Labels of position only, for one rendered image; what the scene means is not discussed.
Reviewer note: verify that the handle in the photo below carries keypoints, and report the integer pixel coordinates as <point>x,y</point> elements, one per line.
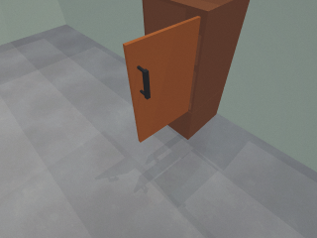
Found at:
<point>146,82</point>

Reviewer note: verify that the cupboard door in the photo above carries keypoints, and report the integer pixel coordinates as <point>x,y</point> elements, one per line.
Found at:
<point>169,56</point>

